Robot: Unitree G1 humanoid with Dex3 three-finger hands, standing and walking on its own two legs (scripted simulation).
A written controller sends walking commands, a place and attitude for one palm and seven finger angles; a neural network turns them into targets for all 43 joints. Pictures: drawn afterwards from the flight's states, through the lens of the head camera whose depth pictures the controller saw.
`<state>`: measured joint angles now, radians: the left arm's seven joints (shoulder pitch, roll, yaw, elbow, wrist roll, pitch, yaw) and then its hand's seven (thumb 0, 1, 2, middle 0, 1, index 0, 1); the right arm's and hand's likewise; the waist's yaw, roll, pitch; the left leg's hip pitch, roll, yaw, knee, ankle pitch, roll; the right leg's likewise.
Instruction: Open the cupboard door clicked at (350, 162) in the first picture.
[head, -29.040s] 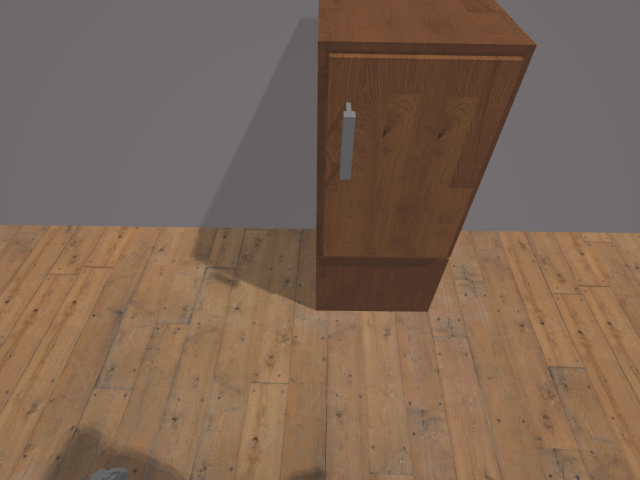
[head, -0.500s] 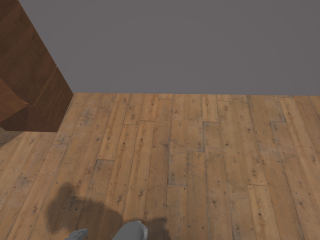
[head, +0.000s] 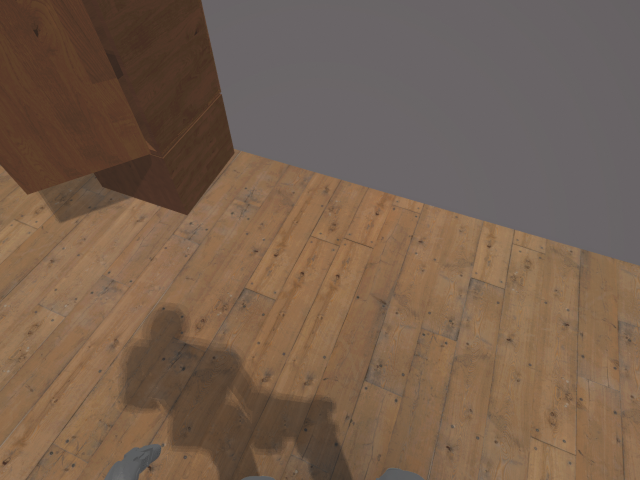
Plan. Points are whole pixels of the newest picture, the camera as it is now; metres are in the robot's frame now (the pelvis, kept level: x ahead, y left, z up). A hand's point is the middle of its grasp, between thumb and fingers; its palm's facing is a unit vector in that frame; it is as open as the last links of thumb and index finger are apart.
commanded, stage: turn to face it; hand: left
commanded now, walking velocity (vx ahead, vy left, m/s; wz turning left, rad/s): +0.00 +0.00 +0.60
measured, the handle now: out of the picture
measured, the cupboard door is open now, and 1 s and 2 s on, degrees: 51 51 51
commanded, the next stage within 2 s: take the last steps up to it in 0.78 s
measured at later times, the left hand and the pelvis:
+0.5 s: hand out of the picture +0.00 +0.20 -0.19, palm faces +0.34 -0.91 -0.23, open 7.3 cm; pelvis +0.02 -0.01 -0.01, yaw +18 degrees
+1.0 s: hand out of the picture +0.00 +0.14 -0.16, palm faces +0.50 -0.83 -0.22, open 7.3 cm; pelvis +0.06 -0.04 +0.01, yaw +29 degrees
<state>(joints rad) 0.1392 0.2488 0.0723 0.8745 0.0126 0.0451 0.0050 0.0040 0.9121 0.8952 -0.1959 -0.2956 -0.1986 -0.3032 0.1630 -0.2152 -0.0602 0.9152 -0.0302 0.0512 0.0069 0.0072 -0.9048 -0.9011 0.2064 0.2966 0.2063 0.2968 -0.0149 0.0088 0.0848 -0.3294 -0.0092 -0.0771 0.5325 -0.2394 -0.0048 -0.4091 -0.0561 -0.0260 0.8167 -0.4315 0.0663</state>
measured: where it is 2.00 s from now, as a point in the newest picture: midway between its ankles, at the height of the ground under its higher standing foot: (264, 446)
